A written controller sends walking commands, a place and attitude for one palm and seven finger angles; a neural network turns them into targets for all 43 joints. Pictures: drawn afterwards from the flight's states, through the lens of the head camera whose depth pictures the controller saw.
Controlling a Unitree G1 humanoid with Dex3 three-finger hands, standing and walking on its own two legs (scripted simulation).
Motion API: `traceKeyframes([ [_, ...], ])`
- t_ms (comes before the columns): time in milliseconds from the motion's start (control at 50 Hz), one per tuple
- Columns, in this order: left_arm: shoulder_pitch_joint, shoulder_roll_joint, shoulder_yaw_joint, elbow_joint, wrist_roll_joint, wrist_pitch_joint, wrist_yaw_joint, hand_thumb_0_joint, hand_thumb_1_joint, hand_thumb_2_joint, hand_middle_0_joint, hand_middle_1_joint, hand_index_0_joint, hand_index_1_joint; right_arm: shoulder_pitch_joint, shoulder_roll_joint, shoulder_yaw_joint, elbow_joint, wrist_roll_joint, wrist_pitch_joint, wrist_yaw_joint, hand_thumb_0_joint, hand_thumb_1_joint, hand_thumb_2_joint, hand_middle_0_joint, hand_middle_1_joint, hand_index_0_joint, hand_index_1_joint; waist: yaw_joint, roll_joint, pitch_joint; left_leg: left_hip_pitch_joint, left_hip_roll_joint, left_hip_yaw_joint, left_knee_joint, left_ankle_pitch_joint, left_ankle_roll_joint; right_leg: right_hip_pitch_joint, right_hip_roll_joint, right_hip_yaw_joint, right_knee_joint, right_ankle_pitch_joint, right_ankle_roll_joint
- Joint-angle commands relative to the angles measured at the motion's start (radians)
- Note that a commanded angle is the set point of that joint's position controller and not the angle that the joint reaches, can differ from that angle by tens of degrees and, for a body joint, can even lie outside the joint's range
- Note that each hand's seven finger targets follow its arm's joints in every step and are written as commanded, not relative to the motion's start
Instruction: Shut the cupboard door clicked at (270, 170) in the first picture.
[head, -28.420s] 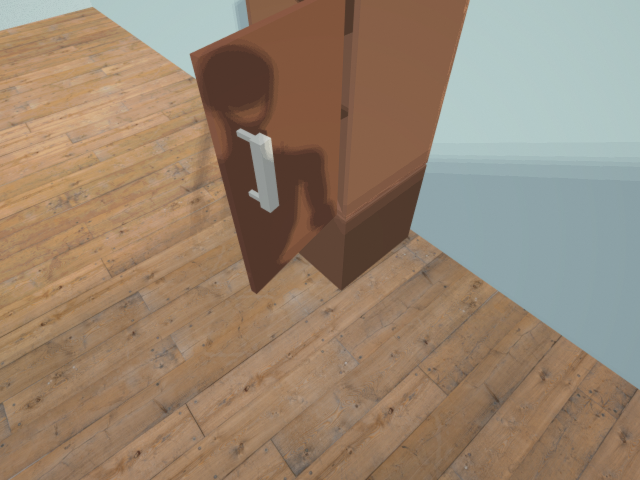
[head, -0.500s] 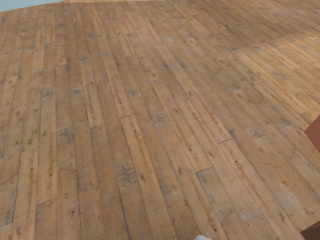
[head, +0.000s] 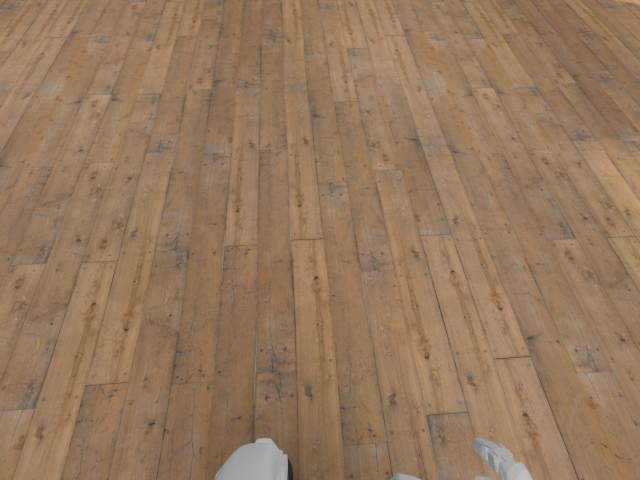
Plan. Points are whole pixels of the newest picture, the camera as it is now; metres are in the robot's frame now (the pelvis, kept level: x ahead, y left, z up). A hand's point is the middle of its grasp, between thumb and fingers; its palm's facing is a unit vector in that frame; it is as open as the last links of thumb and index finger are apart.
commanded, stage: turn to face it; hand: left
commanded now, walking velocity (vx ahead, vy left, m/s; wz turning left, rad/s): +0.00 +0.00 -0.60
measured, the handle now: out of the picture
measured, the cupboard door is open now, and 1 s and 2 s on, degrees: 75 75 75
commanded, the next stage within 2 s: none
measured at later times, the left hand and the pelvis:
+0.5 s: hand (216, 407) +0.22 +0.17 -0.15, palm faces -0.13 -0.97 -0.20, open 7.4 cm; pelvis +0.14 -0.01 +0.02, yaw -13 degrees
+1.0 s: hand (284, 287) +0.41 +0.09 -0.13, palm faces -0.50 -0.82 -0.29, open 7.4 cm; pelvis +0.19 -0.02 +0.02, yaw -31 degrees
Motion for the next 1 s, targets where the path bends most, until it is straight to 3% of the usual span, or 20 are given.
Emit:
traceKeyframes([
  [0, -0.012, 0.051, 0.007, -0.1, 0.005, -0.022, 0.002, 0.0, 0.9, 0.9, -0.2, -0.3, -0.2, -0.3, 0.123, -0.128, -0.021, -0.003, -0.001, -0.003, -0.045, 0.0, -0.9, -0.9, 0.2, 0.3, 0.2, 0.3, -0.037, 0.182, -0.156, 0.194, 0.287, -0.327, -0.413, 0.0, 0.125, -0.24, -0.012, 0.103, 0.017, 0.087, -0.015],
  [60, 0.027, 0.01, -0.015, -0.059, -0.003, -0.002, 0.004, 0.0, 0.9, 0.9, -0.2, -0.3, -0.2, -0.3, 0.095, -0.116, -0.013, 0.022, -0.001, 0.0, -0.05, 0.0, -0.9, -0.9, 0.2, 0.3, 0.2, 0.3, -0.002, 0.118, -0.185, 0.152, 0.258, -0.191, -0.395, 0.143, 0.108, -0.068, 0.035, 0.072, -0.251, 0.125, -0.017],
  [160, 0.073, 0.057, -0.001, -0.042, 0.005, 0.008, -0.004, 0.0, 0.9, 0.9, -0.2, -0.3, -0.2, -0.3, 0.032, -0.118, -0.026, 0.038, 0.009, 0.037, -0.04, 0.0, -0.9, -0.9, 0.2, 0.3, 0.2, 0.3, 0.048, 0.078, -0.095, 0.014, 0.201, -0.061, -0.28, -0.148, 0.017, 0.131, 0.117, 0.044, -0.517, 0.331, -0.014],
  [180, 0.079, 0.087, 0.008, -0.05, 0.007, 0.006, -0.003, 0.0, 0.9, 0.9, -0.2, -0.3, -0.2, -0.3, 0.025, -0.102, -0.026, 0.031, 0.012, 0.043, -0.037, 0.0, -0.9, -0.9, 0.2, 0.3, 0.2, 0.3, 0.057, 0.028, -0.06, -0.003, 0.148, -0.015, -0.188, -0.193, -0.019, 0.12, 0.083, 0.136, -0.601, 0.367, -0.034],
  [200, 0.081, 0.155, 0.019, -0.06, 0.013, -0.001, 0.001, 0.0, 0.9, 0.9, -0.2, -0.3, -0.2, -0.3, 0.036, -0.067, -0.024, 0.019, 0.017, 0.048, -0.033, 0.0, -0.9, -0.9, 0.2, 0.3, 0.2, 0.3, 0.056, -0.117, -0.044, -0.039, 0.043, 0.061, 0.003, -0.289, -0.071, 0.097, -0.047, 0.359, -0.739, 0.423, -0.097],
  [220, 0.087, 0.236, 0.03, -0.07, 0.011, -0.006, 0.004, 0.0, 0.9, 0.9, -0.2, -0.3, -0.2, -0.3, 0.071, -0.035, -0.021, 0.003, 0.021, 0.052, -0.031, 0.0, -0.9, -0.9, 0.2, 0.3, 0.2, 0.3, 0.046, -0.251, -0.098, -0.074, -0.042, 0.048, 0.231, -0.427, -0.095, 0.124, -0.214, 0.601, -0.881, 0.47, -0.216],
  [240, 0.08, 0.235, 0.032, -0.077, 0.002, -0.009, 0.011, 0.0, 0.9, 0.9, -0.2, -0.3, -0.2, -0.3, 0.04, -0.059, -0.023, -0.01, 0.02, 0.059, -0.04, 0.0, -0.9, -0.9, 0.2, 0.3, 0.2, 0.3, 0.053, -0.267, -0.123, -0.097, -0.01, -0.063, 0.354, -0.434, -0.094, 0.124, -0.228, 0.687, -0.918, 0.477, -0.273],
  [340, -0.035, 0.167, 0.046, -0.1, 0.004, 0.001, 0.032, 0.0, 0.9, 0.9, -0.2, -0.3, -0.2, -0.3, 0.034, -0.043, -0.013, 0.0, 0.028, 0.044, -0.051, 0.0, -0.9, -0.9, 0.2, 0.3, 0.2, 0.3, 0.012, -0.095, -0.266, -0.06, 0.012, -0.099, 0.239, -0.287, -0.119, 0.279, -0.103, 0.424, -0.733, 0.922, -0.243],
  [440, -0.114, 0.177, 0.056, -0.122, -0.007, 0.028, 0.02, 0.0, 0.9, 0.9, -0.2, -0.3, -0.2, -0.3, 0.126, -0.045, -0.013, 0.003, 0.032, 0.044, -0.061, 0.0, -0.9, -0.9, 0.2, 0.3, 0.2, 0.3, -0.038, -0.112, -0.236, 0.197, -0.016, -0.074, -0.173, -0.036, -0.12, 0.116, -0.016, 0.4, -0.681, 0.74, -0.153],
  [460, -0.142, 0.154, 0.052, -0.134, -0.012, 0.032, 0.017, 0.0, 0.9, 0.9, -0.2, -0.3, -0.2, -0.3, 0.168, -0.067, -0.019, 0.01, 0.03, 0.037, -0.062, 0.0, -0.9, -0.9, 0.2, 0.3, 0.2, 0.3, -0.06, -0.065, -0.236, 0.315, 0.026, -0.096, -0.288, 0.04, -0.112, 0.019, 0.029, 0.366, -0.642, 0.601, -0.111],
  [500, -0.142, 0.083, 0.034, -0.184, -0.02, 0.036, 0.0, 0.0, 0.9, 0.9, -0.2, -0.3, -0.2, -0.3, 0.193, -0.223, -0.044, -0.015, 0.005, 0.032, -0.069, 0.0, -0.9, -0.9, 0.2, 0.3, 0.2, 0.3, -0.064, 0.339, -0.206, 0.394, 0.423, -0.445, -0.418, 0.247, 0.071, -0.237, 0.195, 0.148, -0.325, -0.061, -0.012],
  [520, -0.167, 0.11, 0.036, -0.195, -0.008, 0.038, -0.006, 0.0, 0.9, 0.9, -0.2, -0.3, -0.2, -0.3, 0.189, -0.225, -0.043, -0.026, -0.001, 0.036, -0.071, 0.0, -0.9, -0.9, 0.2, 0.3, 0.2, 0.3, -0.071, 0.233, -0.177, 0.33, 0.447, -0.452, -0.407, 0.262, 0.128, -0.235, 0.169, 0.162, -0.172, -0.091, -0.009],
  [580, -0.181, 0.112, 0.04, -0.172, -0.008, 0.05, -0.021, 0.0, 0.9, 0.9, -0.2, -0.3, -0.2, -0.3, 0.113, -0.18, -0.032, -0.047, -0.002, 0.036, -0.074, 0.0, -0.9, -0.9, 0.2, 0.3, 0.2, 0.3, -0.025, 0.204, -0.147, 0.355, 0.349, -0.233, -0.323, 0.577, 0.099, -0.269, 0.121, 0.138, -0.04, -0.003, 0.012],
  [640, -0.209, 0.096, 0.026, -0.187, -0.011, 0.058, -0.03, 0.0, 0.9, 0.9, -0.2, -0.3, -0.2, -0.3, 0.143, -0.184, -0.035, -0.038, -0.001, 0.039, -0.071, 0.0, -0.9, -0.9, 0.2, 0.3, 0.2, 0.3, -0.038, 0.199, -0.173, 0.399, 0.308, -0.109, -0.295, 0.614, 0.067, -0.209, 0.119, 0.088, -0.169, 0.064, 0.012],
  [760, -0.255, 0.106, 0.017, -0.223, -0.004, 0.052, -0.036, 0.0, 0.9, 0.9, -0.2, -0.3, -0.2, -0.3, 0.171, -0.21, -0.053, -0.025, 0.0, 0.049, -0.057, 0.0, -0.9, -0.9, 0.2, 0.3, 0.2, 0.3, -0.057, 0.246, -0.164, 0.395, 0.325, -0.032, -0.238, 0.588, 0.037, -0.078, 0.151, 0.014, -0.422, 0.122, -0.019],
  [820, -0.127, 0.16, 0.028, -0.191, -0.001, 0.036, -0.03, 0.0, 0.9, 0.9, -0.2, -0.3, -0.2, -0.3, 0.139, -0.22, -0.058, -0.038, 0.015, 0.05, -0.049, 0.0, -0.9, -0.9, 0.2, 0.3, 0.2, 0.3, 0.024, 0.136, -0.218, 0.265, 0.273, 0.041, -0.014, 0.505, -0.051, 0.214, 0.139, 0.036, -0.704, 0.418, -0.06],
  [840, -0.037, 0.258, 0.048, -0.168, 0.007, 0.025, -0.015, 0.0, 0.9, 0.9, -0.2, -0.3, -0.2, -0.3, 0.132, -0.166, -0.049, -0.066, 0.028, 0.05, -0.041, 0.0, -0.9, -0.9, 0.2, 0.3, 0.2, 0.3, 0.061, -0.101, -0.294, 0.026, 0.164, 0.118, 0.215, 0.159, -0.114, 0.464, -0.076, 0.286, -0.728, 0.753, -0.142],
  [860, 0.026, 0.327, 0.061, -0.147, -0.004, 0.02, -0.003, 0.0, 0.9, 0.9, -0.2, -0.3, -0.2, -0.3, 0.074, -0.122, -0.035, -0.107, 0.027, 0.055, -0.045, 0.0, -0.9, -0.9, 0.2, 0.3, 0.2, 0.3, 0.09, -0.223, -0.275, -0.15, 0.045, 0.049, 0.444, -0.444, -0.148, 0.462, -0.273, 0.497, -0.717, 1.151, -0.272],
  [880, 0.019, 0.316, 0.064, -0.151, -0.011, 0.026, 0.013, 0.0, 0.9, 0.9, -0.2, -0.3, -0.2, -0.3, 0.036, -0.128, -0.029, -0.107, 0.027, 0.068, -0.06, 0.0, -0.9, -0.9, 0.2, 0.3, 0.2, 0.3, 0.088, -0.166, -0.25, -0.196, 0.078, -0.099, 0.52, -0.439, -0.137, 0.398, -0.258, 0.505, -0.723, 1.048, -0.314],
  [980, -0.205, 0.241, 0.04, -0.226, -0.001, 0.033, 0.018, 0.0, 0.9, 0.9, -0.2, -0.3, -0.2, -0.3, 0.089, -0.117, -0.026, -0.066, 0.02, 0.078, -0.044, 0.0, -0.9, -0.9, 0.2, 0.3, 0.2, 0.3, -0.025, -0.113, -0.204, -0.057, 0.081, -0.083, 0.379, -0.22, -0.159, 0.149, -0.088, 0.328, -0.75, 0.728, -0.225],
])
